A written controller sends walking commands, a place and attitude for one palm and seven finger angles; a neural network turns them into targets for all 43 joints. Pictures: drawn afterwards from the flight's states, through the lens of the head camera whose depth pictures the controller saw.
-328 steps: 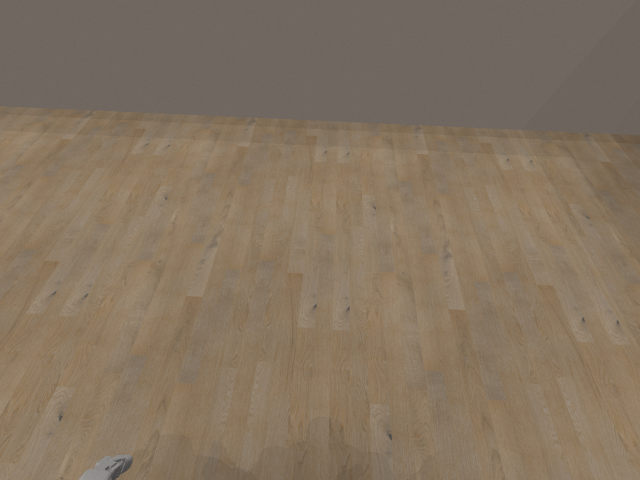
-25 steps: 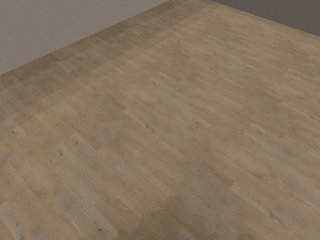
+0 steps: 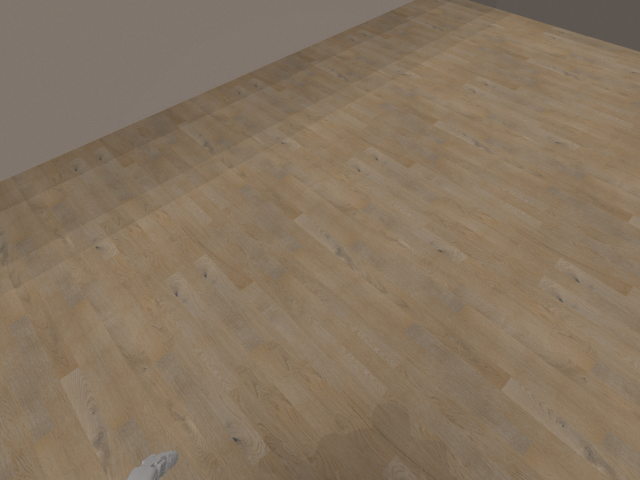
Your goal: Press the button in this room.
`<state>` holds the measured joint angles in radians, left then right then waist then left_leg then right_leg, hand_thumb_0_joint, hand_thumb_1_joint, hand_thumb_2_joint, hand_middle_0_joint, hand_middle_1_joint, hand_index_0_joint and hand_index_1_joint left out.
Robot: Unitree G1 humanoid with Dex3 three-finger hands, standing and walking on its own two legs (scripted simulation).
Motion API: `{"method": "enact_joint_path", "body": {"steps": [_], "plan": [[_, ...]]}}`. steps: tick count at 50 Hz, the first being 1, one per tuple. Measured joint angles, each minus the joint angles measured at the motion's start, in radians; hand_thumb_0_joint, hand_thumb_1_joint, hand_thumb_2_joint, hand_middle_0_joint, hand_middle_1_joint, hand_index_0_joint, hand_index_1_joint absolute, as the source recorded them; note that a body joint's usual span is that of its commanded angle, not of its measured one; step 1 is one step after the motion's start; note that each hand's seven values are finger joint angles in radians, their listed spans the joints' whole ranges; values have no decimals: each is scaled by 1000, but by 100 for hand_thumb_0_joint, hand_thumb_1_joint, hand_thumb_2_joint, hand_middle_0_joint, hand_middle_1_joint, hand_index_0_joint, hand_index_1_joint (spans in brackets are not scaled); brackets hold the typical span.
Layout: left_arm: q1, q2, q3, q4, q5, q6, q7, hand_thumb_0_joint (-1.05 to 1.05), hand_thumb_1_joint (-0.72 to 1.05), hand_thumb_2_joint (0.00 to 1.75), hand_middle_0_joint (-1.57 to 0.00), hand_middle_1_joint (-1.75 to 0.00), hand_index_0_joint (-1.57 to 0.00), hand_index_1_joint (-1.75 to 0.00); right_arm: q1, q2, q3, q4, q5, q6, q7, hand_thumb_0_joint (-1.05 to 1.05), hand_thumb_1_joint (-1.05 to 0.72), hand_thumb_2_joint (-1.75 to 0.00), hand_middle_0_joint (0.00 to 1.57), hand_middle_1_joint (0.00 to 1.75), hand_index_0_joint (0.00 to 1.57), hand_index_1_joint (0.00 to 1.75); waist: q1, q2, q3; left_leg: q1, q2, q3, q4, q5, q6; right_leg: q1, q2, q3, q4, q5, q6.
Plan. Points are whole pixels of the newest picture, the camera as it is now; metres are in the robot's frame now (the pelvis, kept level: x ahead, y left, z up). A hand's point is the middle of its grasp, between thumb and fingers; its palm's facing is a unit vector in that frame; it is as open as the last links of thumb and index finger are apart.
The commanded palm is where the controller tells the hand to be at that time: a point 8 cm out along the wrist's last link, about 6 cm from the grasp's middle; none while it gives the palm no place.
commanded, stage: turn or walk to find it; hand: left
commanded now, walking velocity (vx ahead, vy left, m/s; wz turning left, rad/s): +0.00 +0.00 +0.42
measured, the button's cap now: out of the picture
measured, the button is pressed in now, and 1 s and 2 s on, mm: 0 0 0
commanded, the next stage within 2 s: none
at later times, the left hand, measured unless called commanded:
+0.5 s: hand out of the picture -0.06 +0.21 -0.18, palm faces +0.31 -0.92 -0.23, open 7.4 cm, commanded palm none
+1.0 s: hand out of the picture -0.03 +0.21 -0.15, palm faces +0.42 -0.86 -0.29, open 7.4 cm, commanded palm none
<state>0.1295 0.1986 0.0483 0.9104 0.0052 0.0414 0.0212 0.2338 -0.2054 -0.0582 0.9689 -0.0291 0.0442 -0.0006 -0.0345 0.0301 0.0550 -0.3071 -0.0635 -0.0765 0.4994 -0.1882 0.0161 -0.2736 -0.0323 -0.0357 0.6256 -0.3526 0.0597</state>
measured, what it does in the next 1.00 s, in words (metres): steps on the spot, turning left: right foot, then left foot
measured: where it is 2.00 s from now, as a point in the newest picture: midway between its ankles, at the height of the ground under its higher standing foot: outside the picture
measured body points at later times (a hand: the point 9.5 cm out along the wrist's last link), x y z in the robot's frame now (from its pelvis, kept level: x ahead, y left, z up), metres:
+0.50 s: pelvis -0.03 +0.01 -0.01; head +0.00 +0.03 +0.44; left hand -0.08 +0.26 -0.16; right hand +0.12 -0.22 -0.15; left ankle -0.07 +0.11 -0.74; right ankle -0.01 -0.11 -0.73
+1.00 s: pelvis -0.05 -0.02 +0.00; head -0.01 -0.04 +0.44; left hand -0.05 +0.25 -0.12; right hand +0.09 -0.23 -0.17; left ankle -0.07 +0.11 -0.73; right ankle +0.00 -0.12 -0.74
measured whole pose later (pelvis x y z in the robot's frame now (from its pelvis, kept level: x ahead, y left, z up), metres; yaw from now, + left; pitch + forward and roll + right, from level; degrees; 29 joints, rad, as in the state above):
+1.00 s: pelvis -0.05 -0.02 +0.00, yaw +25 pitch -1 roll +1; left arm 0.13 0.19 0.04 0.91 0.01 0.02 0.02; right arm 0.24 -0.22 -0.07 0.97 -0.02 0.05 0.00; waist -0.03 0.06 0.07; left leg -0.32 -0.05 -0.09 0.61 -0.31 -0.01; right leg -0.26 -0.03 -0.07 0.57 -0.30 0.02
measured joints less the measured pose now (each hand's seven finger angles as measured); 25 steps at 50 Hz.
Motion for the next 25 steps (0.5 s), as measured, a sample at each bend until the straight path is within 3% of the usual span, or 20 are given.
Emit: {"method": "enact_joint_path", "body": {"steps": [2,4,8,11,14,19,22,24,25], "plan": [[4,-16,-4,-6,7,-16,3,0,91,90,-20,-30,-20,-30,8,-12,-10,6,7,8,1,1,-90,-90,20,30,20,30,3,20,1,-42,-1,-15,82,-71,-16,27,8,-18,-69,41,-41],[18,-30,-13,-10,11,-17,4,0,91,90,-20,-30,-20,-30,16,-22,-21,12,5,24,3,1,-90,-90,20,30,20,30,2,27,1,-109,-10,-4,274,-209,-26,31,-2,-42,-62,41,-78],[54,-43,-16,2,11,-14,7,0,91,90,-21,-30,-20,-30,24,-41,-35,21,-1,37,14,1,-91,-90,20,30,20,30,3,24,-3,-199,18,28,600,-193,-46,64,-23,-78,-115,66,-92],[70,-46,-18,15,11,-19,7,0,90,90,-21,-30,-21,-30,31,-49,-38,24,0,34,16,1,-91,-90,20,30,20,30,-1,21,-1,-200,57,34,663,-157,-67,77,-34,-114,-137,75,-93],[85,-47,-17,23,14,-27,7,1,90,90,-21,-30,-21,-30,30,-50,-35,36,1,38,14,1,-91,-90,20,30,20,30,9,11,3,-162,86,41,613,-177,-83,79,-48,-145,-137,72,-92],[108,-32,-12,37,23,-31,3,0,90,90,-21,-30,-21,-30,-13,-42,-21,42,8,39,10,1,-91,-90,20,30,20,30,41,-19,20,-65,105,85,398,-258,-85,61,-80,-182,-101,57,-80],[121,-12,-6,51,25,-26,1,0,90,90,-21,-30,-21,-30,-53,-33,-10,28,14,26,8,1,-91,-90,20,30,20,30,57,-38,30,-4,98,117,256,-250,-74,41,-99,-203,-62,43,-65],[131,5,1,62,20,-18,1,0,90,90,-21,-30,-21,-30,-71,-30,-4,10,16,10,10,1,-91,-90,20,30,20,30,59,-46,28,54,92,139,115,-154,-63,23,-112,-221,-17,22,-48],[135,18,6,67,15,-11,0,0,90,90,-21,-30,-21,-30,-81,-23,-3,5,14,-1,10,1,-91,-90,20,30,20,30,61,-62,28,65,81,146,83,-142,-27,6,-128,-219,23,7,-38]]}}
